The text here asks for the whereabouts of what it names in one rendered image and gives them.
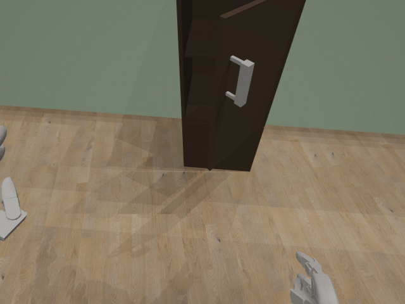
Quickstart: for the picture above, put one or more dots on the robot right hand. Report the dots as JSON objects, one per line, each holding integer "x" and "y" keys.
{"x": 317, "y": 290}

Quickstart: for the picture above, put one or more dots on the handle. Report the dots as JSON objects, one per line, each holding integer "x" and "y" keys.
{"x": 244, "y": 80}

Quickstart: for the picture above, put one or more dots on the cupboard door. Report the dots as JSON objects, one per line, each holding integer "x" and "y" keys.
{"x": 259, "y": 32}

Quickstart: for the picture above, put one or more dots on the robot left hand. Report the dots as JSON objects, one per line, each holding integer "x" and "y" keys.
{"x": 13, "y": 216}

